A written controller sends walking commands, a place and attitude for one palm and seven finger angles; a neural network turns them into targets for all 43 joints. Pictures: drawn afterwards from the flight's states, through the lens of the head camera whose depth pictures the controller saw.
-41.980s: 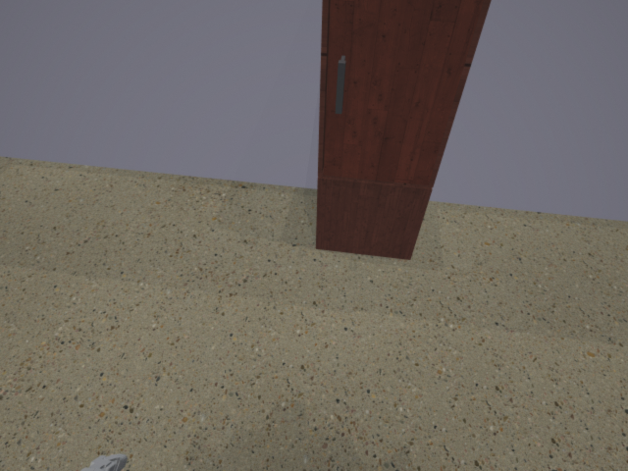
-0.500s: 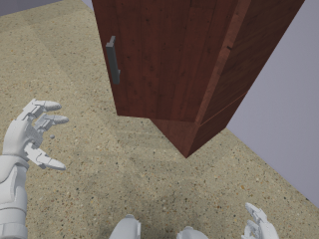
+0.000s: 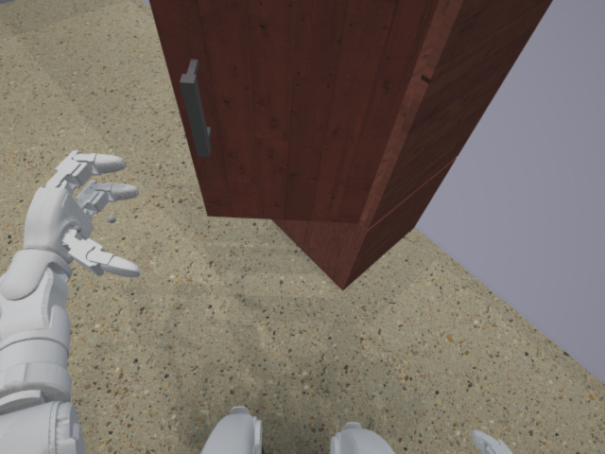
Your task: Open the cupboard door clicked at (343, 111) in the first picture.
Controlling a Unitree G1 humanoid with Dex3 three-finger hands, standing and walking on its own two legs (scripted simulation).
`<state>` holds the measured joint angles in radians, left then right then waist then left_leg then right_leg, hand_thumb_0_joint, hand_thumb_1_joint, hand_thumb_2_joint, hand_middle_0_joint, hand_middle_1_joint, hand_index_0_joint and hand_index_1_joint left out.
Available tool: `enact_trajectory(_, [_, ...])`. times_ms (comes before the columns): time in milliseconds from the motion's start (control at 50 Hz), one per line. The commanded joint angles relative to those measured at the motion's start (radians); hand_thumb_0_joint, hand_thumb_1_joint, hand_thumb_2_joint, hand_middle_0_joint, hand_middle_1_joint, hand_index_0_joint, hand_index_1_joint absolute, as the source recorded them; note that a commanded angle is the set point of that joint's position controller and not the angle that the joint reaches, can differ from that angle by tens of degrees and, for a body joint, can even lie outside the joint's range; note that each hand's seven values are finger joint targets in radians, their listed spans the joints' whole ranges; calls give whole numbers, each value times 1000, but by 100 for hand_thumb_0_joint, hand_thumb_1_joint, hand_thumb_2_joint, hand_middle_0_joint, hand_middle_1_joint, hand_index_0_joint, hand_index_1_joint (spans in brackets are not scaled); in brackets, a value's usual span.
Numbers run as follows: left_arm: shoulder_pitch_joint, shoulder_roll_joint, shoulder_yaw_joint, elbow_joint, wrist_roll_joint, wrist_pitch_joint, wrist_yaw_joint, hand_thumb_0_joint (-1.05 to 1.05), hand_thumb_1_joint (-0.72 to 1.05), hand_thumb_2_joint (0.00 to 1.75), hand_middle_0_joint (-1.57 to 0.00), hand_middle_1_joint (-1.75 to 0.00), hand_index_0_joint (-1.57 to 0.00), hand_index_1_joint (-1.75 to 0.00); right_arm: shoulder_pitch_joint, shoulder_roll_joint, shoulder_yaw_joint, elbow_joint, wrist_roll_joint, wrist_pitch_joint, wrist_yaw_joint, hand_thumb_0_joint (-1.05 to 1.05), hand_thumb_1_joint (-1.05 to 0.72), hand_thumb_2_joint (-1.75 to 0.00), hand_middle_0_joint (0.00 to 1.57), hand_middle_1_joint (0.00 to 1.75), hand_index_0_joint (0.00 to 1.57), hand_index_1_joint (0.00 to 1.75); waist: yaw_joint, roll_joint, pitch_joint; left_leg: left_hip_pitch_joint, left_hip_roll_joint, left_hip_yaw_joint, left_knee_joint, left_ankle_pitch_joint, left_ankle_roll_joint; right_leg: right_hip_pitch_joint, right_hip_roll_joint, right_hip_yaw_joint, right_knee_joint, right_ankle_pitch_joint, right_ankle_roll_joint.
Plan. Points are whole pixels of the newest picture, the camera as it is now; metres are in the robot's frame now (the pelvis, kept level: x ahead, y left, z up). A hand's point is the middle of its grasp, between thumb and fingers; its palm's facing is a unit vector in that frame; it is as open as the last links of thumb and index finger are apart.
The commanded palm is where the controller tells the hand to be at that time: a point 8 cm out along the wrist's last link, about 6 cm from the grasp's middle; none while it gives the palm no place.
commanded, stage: move the hooked fingers beside the handle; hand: left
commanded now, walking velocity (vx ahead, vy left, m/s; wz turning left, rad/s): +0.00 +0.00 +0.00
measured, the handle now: (199, 111) +0.60 +0.17 +0.06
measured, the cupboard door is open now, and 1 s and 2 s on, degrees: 47 47 47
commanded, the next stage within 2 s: slide the fingers in behind the handle in 1.66 s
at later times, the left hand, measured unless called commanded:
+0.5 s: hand (139, 166) +0.48 +0.24 +0.06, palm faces -0.01 -1.00 -0.02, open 14.0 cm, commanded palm +0.47 +0.28 +0.06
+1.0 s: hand (156, 131) +0.55 +0.23 +0.06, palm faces +0.00 -1.00 +0.00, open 14.0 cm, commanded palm +0.54 +0.27 +0.05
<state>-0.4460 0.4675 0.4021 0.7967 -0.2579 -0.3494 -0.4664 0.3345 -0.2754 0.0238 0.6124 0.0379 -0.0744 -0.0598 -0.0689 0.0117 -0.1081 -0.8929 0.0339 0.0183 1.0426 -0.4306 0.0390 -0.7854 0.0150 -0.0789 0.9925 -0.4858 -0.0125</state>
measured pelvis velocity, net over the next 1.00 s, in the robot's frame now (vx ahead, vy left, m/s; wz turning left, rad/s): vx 0.00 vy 0.00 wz -0.06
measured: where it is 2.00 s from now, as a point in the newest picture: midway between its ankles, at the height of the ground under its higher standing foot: outside the picture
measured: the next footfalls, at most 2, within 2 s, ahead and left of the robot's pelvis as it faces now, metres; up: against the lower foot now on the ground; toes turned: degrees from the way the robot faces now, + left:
none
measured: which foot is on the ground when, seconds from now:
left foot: down 0.00-1.00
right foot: down 0.00-1.00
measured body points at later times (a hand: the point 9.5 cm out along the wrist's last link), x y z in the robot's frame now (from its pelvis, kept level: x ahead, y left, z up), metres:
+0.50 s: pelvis -0.01 +0.00 -0.01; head +0.12 +0.03 +0.42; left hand +0.47 +0.29 +0.07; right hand +0.01 -0.27 -0.12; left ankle +0.04 +0.09 -0.67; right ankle +0.00 -0.12 -0.67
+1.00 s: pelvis +0.00 +0.00 -0.03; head +0.17 +0.03 +0.39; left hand +0.55 +0.29 +0.06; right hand -0.04 -0.26 -0.12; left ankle +0.04 +0.09 -0.67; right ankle +0.00 -0.12 -0.67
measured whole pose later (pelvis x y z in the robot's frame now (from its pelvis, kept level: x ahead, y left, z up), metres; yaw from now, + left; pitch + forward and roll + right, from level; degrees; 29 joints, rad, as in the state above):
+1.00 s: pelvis +0.00 +0.00 -0.03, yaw -3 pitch +26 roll -5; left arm -1.05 0.77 0.50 1.28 -0.06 -0.31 -0.38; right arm 0.42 -0.28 0.07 0.61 -0.01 0.08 -0.02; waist -0.24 0.03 -0.09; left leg -1.17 0.08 0.01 1.17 -0.46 0.04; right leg -1.05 0.05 -0.08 1.08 -0.49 -0.01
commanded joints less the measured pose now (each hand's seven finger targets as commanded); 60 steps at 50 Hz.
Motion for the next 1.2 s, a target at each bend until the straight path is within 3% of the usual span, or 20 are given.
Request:
enact_trajectory(0, [-471, 259, 32, -156, 7, -78, 33, 0, -50, 30, -30, -120, -30, -120, 74, -176, -67, -80, -3, -27, -12, 0, -90, -90, 20, 30, 20, 30, -26, 139, -351, 417, 5, -106, -138, 266, -16, -62, 26, 31, -118, 192, -22])
enact_trajectory(60, [-504, 298, 59, -93, 33, -83, 65, 0, -50, 30, -30, -120, -30, -120, 87, -180, -64, -74, -8, -9, -8, 0, -90, -90, 20, 30, 20, 30, -20, 125, -379, 410, 6, -108, -138, 273, -20, -57, 23, 30, -111, 195, -19])
enact_trajectory(140, [-544, 292, 51, -31, 55, -90, 88, 0, -50, 30, -30, -120, -30, -120, 100, -178, -61, -74, -14, 13, 3, 0, -90, -90, 20, 30, 20, 30, -22, 128, -402, 418, 8, -107, -125, 314, -22, -65, 26, 29, -100, 221, -17])
enact_trajectory(180, [-538, 337, 83, 18, 63, -90, 91, 0, -50, 30, -30, -120, -30, -120, 112, -185, -62, -76, -15, 29, 6, 0, -90, -90, 20, 30, 20, 30, -20, 98, -408, 381, 7, -96, -117, 302, -18, -40, 29, 34, -99, 228, -14])
enact_trajectory(260, [-644, 353, 70, 103, 76, -95, 81, 0, -50, 30, -30, -120, -30, -120, 125, -186, -56, -63, -15, 53, 6, 0, -90, -90, 20, 30, 20, 30, -53, 87, -361, 310, 7, -84, -94, 262, -8, -61, 32, 43, -97, 222, -9])
enact_trajectory(320, [-710, 382, 70, 110, 88, -114, 69, 0, -50, 30, -30, -120, -30, -120, 140, -191, -54, -60, -18, 64, 4, 0, -90, -90, 20, 30, 20, 30, -63, 119, -407, 322, 7, -89, -79, 273, -7, -76, 35, 49, -85, 221, -12])
enact_trajectory(400, [-818, 342, 25, 86, 84, -136, 61, 0, -50, 30, -30, -120, -30, -120, 161, -191, -58, -34, -25, 71, 6, 0, -90, -90, 20, 30, 20, 30, -89, 187, -452, 405, 16, -114, -63, 310, -14, -157, 38, 39, -71, 210, -18])
enact_trajectory(440, [-834, 362, 36, 128, 91, -124, 64, 0, -50, 30, -30, -120, -30, -120, 173, -197, -56, -22, -26, 79, 6, 0, -90, -90, 20, 30, 20, 30, -95, 187, -454, 400, 18, -119, -61, 301, -15, -170, 39, 38, -74, 202, -15])
enact_trajectory(500, [-864, 418, 68, 199, 102, -95, 79, 0, -50, 30, -30, -120, -30, -120, 194, -204, -50, -16, -28, 89, 2, 0, -90, -90, 20, 30, 20, 30, -105, 136, -426, 324, 14, -115, -51, 268, -5, -152, 40, 40, -75, 193, -13])
enact_trajectory(620, [-930, 543, 122, 215, 155, -87, 115, 0, -50, 30, -30, -120, -30, -120, 220, -209, -38, -33, -38, 107, 8, 0, -90, -90, 20, 30, 20, 30, -109, 171, -480, 278, 15, -100, -16, 312, 0, -125, 44, 51, -55, 238, -7])
enact_trajectory(680, [-982, 527, 94, 238, 167, -84, 117, 0, -50, 30, -30, -120, -30, -120, 229, -207, -34, -31, -40, 113, 13, 0, -90, -90, 20, 30, 20, 30, -137, 182, -471, 255, 17, -97, 1, 304, 4, -144, 46, 54, -54, 238, -4])
enact_trajectory(740, [-1017, 556, 102, 261, 174, -74, 109, 0, -50, 30, -30, -120, -30, -120, 248, -214, -32, -27, -43, 121, 14, 0, -90, -90, 20, 30, 20, 30, -144, 217, -500, 274, 21, -104, 11, 334, 1, -159, 50, 50, -45, 254, -6])
enact_trajectory(800, [-1022, 547, 93, 295, 174, -50, 97, 0, -50, 30, -30, -120, -30, -120, 266, -214, -28, -26, -45, 127, 16, 0, -90, -90, 20, 30, 20, 30, -157, 224, -507, 287, 22, -108, 25, 380, 3, -178, 54, 44, -38, 285, -7])
enact_trajectory(840, [-1033, 592, 111, 303, 185, -36, 93, 0, -50, 30, -30, -120, -30, -120, 277, -219, -26, -25, -45, 135, 16, 0, -90, -90, 20, 30, 20, 30, -158, 220, -520, 271, 25, -107, 31, 391, 3, -167, 54, 45, -37, 302, -3])
enact_trajectory(900, [-980, 567, 106, 311, 180, -23, 83, 0, -50, 30, -30, -120, -30, -120, 287, -216, -24, -35, -48, 141, 20, 0, -90, -90, 20, 30, 20, 30, -147, 219, -534, 276, 23, -103, 35, 422, 4, -160, 57, 41, -30, 326, -6])
enact_trajectory(920, [-980, 609, 134, 283, 184, -27, 84, 0, -50, 30, -30, -120, -30, -120, 290, -219, -26, -35, -51, 145, 20, 0, -90, -90, 20, 30, 20, 30, -135, 229, -550, 292, 28, -106, 31, 445, 0, -149, 56, 38, -27, 340, -6])
enact_trajectory(940, [-953, 582, 118, 285, 184, -25, 81, 0, -50, 30, -30, -120, -30, -120, 291, -216, -28, -38, -50, 148, 24, 0, -90, -90, 20, 30, 20, 30, -134, 241, -555, 305, 27, -104, 29, 449, -1, -157, 58, 38, -31, 340, -6])
enact_trajectory(1040, [-979, 605, 149, 217, 171, -48, 85, 0, -50, 30, -30, -120, -30, -120, 294, -216, -35, -33, -51, 154, 28, 0, -90, -90, 20, 30, 20, 30, -135, 231, -565, 320, 30, -107, 29, 456, -1, -144, 63, 38, -36, 347, -5])
enact_trajectory(1120, [-1017, 569, 129, 146, 165, -73, 93, 0, -50, 30, -30, -120, -30, -120, 294, -212, -39, -22, -53, 156, 34, 0, -90, -90, 20, 30, 20, 30, -135, 292, -597, 420, 35, -125, 19, 500, -11, -179, 66, 27, -39, 337, -11])
enact_trajectory(1180, [-985, 505, 86, 204, 166, -56, 96, 0, -50, 30, -30, -120, -30, -120, 288, -210, -40, -12, -51, 161, 36, 0, -90, -90, 20, 30, 20, 30, -149, 281, -520, 417, 37, -130, 6, 459, -15, -222, 66, 20, -58, 290, -11])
